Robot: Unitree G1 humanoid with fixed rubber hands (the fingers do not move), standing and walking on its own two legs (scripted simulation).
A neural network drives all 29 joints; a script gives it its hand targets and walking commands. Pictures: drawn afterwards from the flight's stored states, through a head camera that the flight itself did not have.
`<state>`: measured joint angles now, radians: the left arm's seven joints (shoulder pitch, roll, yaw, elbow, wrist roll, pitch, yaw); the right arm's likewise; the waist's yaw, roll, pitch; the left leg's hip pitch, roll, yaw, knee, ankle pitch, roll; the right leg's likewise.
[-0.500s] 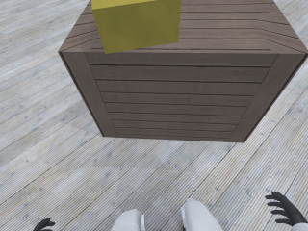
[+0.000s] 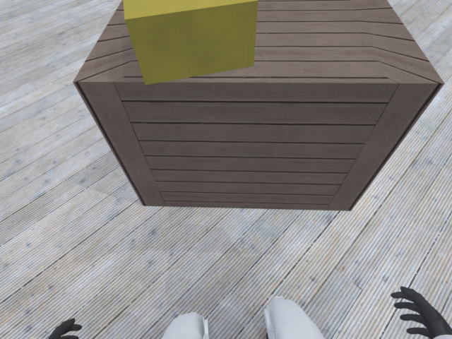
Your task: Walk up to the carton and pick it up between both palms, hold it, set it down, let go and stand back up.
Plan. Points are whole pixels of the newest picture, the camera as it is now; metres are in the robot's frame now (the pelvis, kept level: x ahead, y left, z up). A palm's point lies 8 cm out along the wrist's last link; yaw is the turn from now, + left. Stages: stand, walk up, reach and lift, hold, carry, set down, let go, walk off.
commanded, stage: walk up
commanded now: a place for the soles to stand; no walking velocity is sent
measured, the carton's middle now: (188, 21) +0.88 +0.11 +0.09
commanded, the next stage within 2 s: none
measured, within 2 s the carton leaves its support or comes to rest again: neither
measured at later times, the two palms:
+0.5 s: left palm out of the picture +0.09 +0.32 -0.07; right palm out of the picture +0.12 -0.32 -0.06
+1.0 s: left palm out of the picture +0.10 +0.32 -0.07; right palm out of the picture +0.11 -0.33 -0.06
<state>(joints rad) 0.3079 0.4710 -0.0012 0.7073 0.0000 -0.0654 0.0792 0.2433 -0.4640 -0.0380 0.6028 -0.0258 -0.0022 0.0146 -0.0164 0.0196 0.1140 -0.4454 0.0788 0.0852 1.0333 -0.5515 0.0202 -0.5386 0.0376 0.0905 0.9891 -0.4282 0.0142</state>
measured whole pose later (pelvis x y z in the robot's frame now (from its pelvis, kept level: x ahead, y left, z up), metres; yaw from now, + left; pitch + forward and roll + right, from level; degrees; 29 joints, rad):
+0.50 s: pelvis -0.01 +0.00 +0.00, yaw -1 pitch -3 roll -1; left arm 0.31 0.47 0.00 0.71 0.00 -0.07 0.07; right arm 0.22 -0.46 -0.04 0.60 -0.02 0.01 0.02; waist -0.02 0.02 0.11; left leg -0.44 0.08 0.09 1.03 -0.54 0.02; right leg -0.53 0.03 0.09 0.98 -0.40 0.02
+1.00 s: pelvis -0.01 -0.01 +0.00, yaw -2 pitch -3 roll -1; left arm 0.31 0.47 0.00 0.71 0.00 -0.07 0.07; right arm 0.25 -0.46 -0.04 0.60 -0.02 0.00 0.02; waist -0.02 0.02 0.09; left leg -0.43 0.09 0.09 1.02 -0.54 0.01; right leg -0.53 0.03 0.07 0.97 -0.37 0.02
